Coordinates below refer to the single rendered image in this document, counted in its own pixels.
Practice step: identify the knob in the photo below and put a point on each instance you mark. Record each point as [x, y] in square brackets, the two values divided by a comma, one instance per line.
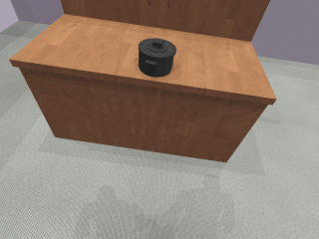
[157, 42]

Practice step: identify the table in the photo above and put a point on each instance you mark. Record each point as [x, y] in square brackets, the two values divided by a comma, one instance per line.
[83, 71]

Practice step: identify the pot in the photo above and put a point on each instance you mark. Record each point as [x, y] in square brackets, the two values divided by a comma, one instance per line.
[155, 67]

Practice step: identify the lid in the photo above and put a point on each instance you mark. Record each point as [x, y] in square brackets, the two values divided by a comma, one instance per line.
[167, 50]

